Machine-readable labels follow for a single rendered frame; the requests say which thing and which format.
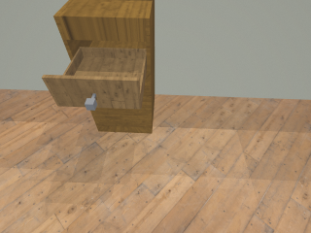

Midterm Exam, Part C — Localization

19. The drawer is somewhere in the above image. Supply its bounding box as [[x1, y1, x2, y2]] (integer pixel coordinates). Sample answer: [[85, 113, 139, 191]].
[[42, 47, 147, 110]]

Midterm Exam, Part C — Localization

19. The handle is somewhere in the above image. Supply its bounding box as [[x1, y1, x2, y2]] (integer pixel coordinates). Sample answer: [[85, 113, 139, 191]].
[[85, 93, 97, 111]]

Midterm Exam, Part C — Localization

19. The cabinet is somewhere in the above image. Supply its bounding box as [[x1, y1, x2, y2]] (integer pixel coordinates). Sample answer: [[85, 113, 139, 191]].
[[53, 0, 156, 134]]

